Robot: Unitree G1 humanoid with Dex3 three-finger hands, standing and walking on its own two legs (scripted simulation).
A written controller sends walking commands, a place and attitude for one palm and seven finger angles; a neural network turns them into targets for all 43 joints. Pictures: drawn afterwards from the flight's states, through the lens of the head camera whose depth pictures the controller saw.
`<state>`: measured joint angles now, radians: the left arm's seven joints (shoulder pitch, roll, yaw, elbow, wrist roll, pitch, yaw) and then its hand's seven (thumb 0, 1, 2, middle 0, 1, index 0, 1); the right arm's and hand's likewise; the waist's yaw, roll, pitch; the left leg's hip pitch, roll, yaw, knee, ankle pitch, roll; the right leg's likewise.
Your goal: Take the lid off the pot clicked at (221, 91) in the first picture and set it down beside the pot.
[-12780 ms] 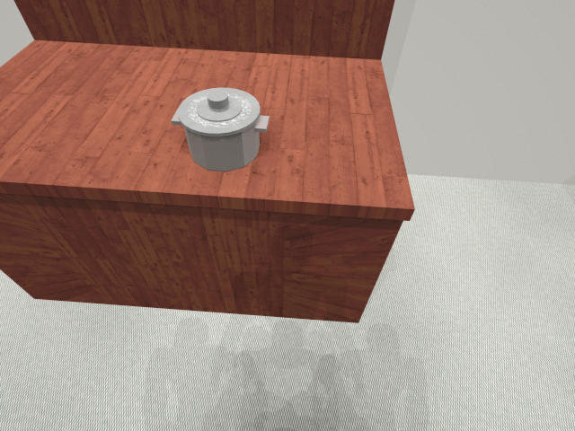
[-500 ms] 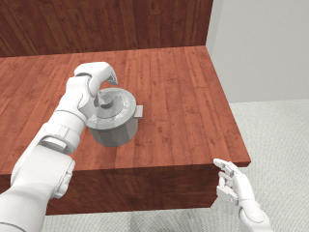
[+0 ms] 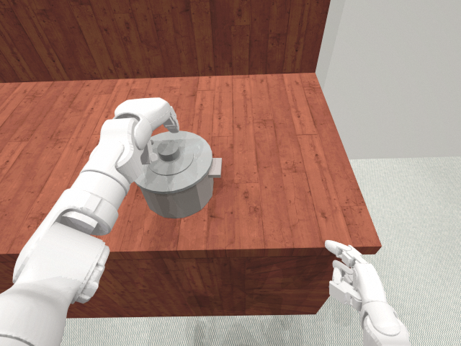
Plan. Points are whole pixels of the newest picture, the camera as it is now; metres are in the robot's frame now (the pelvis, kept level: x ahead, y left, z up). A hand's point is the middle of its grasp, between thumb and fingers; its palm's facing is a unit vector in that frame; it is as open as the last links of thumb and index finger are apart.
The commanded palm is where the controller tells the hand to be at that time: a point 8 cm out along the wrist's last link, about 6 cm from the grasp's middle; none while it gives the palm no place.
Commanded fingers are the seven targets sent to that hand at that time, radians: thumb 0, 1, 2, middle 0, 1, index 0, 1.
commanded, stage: move the open hand above the knob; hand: left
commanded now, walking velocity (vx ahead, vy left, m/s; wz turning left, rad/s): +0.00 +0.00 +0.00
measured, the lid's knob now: (168, 150) +0.50 +0.14 +0.05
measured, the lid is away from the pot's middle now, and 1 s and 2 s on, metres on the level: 0.00 0.00 0.00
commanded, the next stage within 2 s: lower the open fingers around the knob in 0.06 s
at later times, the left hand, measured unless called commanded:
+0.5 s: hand (159, 148) +0.45 +0.14 +0.11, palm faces -0.34 -0.04 -0.94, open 10.0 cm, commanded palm +0.46 +0.14 +0.16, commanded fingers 0.00 -0.29 1.42 -0.83 -0.08 -0.83 -0.08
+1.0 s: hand (161, 154) +0.46 +0.15 +0.08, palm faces -0.36 -0.05 -0.93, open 10.1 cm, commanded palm +0.47 +0.15 +0.13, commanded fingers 0.00 -0.29 1.42 -0.83 -0.08 -0.83 -0.08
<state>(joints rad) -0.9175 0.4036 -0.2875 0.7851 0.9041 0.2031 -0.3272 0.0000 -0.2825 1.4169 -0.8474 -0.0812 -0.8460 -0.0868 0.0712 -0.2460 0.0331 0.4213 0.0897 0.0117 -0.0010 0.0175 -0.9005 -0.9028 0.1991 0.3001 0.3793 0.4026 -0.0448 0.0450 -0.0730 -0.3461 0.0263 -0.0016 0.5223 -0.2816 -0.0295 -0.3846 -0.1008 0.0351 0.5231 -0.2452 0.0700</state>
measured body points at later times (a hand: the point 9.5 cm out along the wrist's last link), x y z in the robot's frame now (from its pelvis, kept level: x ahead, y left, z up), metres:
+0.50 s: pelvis +0.00 +0.00 +0.00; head +0.02 -0.02 +0.45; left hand +0.46 +0.14 +0.16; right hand +0.23 -0.23 -0.05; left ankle -0.01 +0.14 -0.73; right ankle +0.01 -0.18 -0.73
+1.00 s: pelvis +0.00 +0.00 -0.01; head +0.04 -0.02 +0.44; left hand +0.48 +0.15 +0.13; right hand +0.23 -0.23 -0.05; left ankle -0.01 +0.14 -0.73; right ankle +0.01 -0.18 -0.73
